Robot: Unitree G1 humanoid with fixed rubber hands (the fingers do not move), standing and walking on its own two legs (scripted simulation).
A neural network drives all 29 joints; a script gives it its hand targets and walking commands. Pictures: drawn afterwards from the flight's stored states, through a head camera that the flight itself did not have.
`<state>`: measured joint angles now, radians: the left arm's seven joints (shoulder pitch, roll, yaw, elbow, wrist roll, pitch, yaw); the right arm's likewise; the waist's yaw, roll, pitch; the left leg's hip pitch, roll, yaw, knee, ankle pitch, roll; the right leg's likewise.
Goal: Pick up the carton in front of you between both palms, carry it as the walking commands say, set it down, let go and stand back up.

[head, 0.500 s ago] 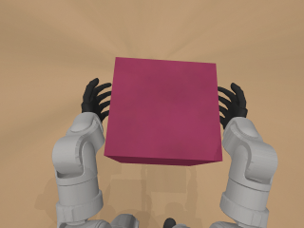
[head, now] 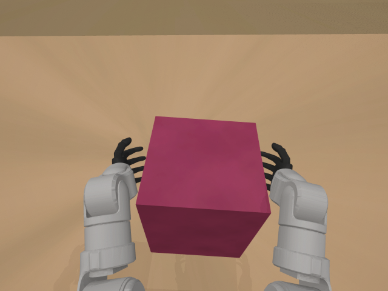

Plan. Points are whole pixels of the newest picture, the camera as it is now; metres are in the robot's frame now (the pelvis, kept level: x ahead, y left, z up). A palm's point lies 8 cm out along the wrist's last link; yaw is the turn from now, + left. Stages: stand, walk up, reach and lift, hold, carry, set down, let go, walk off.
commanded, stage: carry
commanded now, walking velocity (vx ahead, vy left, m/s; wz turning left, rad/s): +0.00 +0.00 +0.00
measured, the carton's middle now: (200, 191) +0.34 +0.00 +0.04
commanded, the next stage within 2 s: none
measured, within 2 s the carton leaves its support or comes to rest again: neither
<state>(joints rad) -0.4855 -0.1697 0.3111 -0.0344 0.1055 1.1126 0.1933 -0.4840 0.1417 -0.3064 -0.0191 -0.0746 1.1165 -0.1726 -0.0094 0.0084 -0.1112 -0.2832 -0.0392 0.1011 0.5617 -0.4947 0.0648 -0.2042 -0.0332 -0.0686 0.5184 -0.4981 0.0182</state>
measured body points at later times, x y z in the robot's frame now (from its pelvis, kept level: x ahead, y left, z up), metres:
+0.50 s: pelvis +0.00 -0.02 +0.00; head -0.02 -0.03 +0.45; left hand +0.33 +0.13 +0.10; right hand +0.32 -0.19 +0.10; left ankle -0.04 +0.07 -0.73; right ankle -0.08 -0.11 -0.74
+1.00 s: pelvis -0.03 -0.02 +0.00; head -0.06 -0.02 +0.45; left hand +0.29 +0.13 +0.11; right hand +0.29 -0.19 +0.11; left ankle -0.04 +0.07 -0.73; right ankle -0.08 -0.11 -0.74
